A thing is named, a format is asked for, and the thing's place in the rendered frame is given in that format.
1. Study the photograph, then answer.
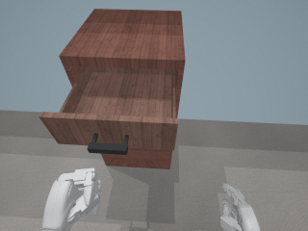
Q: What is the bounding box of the handle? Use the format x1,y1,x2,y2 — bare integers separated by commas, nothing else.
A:
87,133,129,155

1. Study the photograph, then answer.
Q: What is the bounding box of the robot left hand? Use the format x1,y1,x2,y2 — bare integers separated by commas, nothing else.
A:
42,167,103,231

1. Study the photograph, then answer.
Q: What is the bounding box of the cabinet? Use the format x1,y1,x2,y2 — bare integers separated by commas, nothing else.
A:
59,9,186,169

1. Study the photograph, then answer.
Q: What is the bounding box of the drawer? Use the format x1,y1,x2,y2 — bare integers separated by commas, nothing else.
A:
39,66,178,151

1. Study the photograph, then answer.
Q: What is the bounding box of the robot right hand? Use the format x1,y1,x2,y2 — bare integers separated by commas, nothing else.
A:
220,183,261,231

